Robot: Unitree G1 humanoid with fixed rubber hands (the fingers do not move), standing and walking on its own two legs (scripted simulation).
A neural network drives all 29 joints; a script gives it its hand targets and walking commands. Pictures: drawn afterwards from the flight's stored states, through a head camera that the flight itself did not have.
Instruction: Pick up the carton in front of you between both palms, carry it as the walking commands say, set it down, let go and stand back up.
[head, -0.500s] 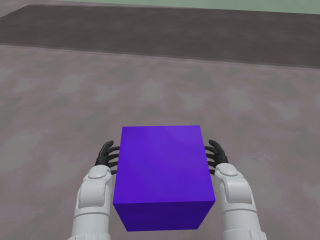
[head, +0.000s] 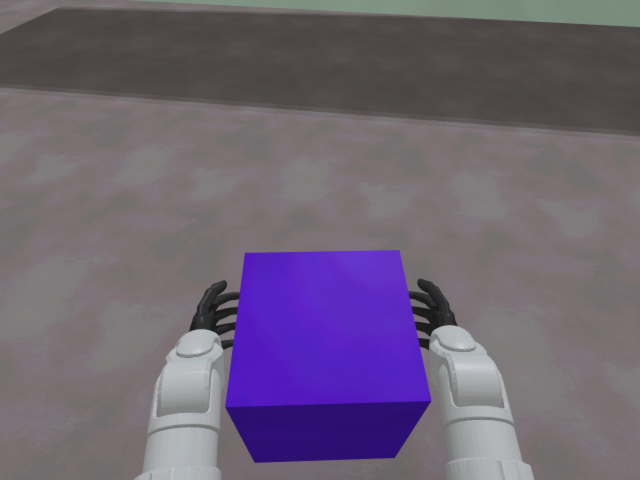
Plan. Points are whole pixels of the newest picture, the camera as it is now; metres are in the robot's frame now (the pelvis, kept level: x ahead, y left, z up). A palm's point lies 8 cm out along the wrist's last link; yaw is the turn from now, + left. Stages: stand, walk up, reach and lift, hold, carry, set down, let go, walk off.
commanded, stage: carry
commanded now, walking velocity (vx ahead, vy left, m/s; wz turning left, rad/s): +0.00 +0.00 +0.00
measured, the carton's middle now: (323, 361) +0.30 +0.00 -0.04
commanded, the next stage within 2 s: hold in 0.04 s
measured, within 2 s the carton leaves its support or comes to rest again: neither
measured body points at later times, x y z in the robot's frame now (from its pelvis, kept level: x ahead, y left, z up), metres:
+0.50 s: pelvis -0.01 -0.05 +0.01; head -0.03 -0.07 +0.46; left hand +0.26 +0.17 +0.05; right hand +0.33 -0.12 +0.04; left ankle -0.05 +0.08 -0.73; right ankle +0.08 -0.16 -0.73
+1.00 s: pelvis -0.04 -0.08 -0.05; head +0.16 -0.05 +0.35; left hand +0.32 +0.17 -0.12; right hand +0.38 -0.13 -0.13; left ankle -0.05 +0.08 -0.73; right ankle +0.08 -0.16 -0.73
